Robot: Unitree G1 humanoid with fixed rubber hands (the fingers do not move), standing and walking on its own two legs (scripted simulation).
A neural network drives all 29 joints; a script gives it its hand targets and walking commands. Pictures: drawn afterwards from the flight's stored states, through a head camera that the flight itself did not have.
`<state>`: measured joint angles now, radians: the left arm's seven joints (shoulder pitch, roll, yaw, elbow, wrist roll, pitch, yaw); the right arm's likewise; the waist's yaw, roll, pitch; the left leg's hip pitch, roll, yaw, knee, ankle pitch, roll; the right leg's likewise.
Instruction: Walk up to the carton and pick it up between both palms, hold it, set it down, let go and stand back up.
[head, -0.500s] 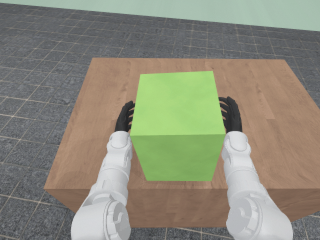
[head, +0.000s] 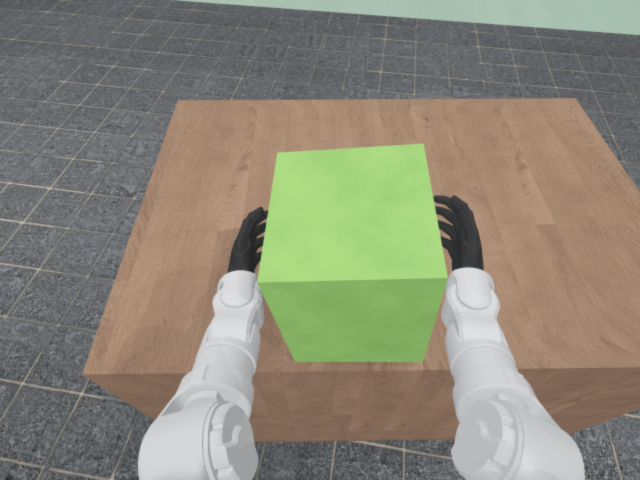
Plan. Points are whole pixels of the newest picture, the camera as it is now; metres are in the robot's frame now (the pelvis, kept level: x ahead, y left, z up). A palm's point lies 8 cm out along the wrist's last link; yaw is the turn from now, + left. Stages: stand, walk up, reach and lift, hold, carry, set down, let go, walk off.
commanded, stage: set down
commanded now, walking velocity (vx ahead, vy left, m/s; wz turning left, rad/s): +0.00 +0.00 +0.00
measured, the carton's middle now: (353, 262) +0.42 -0.03 -0.01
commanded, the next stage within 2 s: none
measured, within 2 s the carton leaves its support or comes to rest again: rests again in 0.54 s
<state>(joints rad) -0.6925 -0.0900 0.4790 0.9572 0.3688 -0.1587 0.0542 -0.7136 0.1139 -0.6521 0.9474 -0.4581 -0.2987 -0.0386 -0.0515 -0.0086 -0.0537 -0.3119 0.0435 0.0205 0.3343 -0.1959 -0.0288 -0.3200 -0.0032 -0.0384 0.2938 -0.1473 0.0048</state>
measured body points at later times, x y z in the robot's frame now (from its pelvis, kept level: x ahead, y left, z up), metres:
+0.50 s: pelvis +0.00 +0.00 +0.00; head +0.06 +0.01 +0.45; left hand +0.41 +0.12 +0.02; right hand +0.40 -0.17 +0.05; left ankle -0.03 +0.13 -0.75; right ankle -0.01 -0.12 -0.75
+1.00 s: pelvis +0.00 +0.00 +0.00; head +0.07 +0.01 +0.44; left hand +0.41 +0.12 +0.02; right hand +0.40 -0.18 +0.04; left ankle -0.03 +0.13 -0.75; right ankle -0.01 -0.12 -0.75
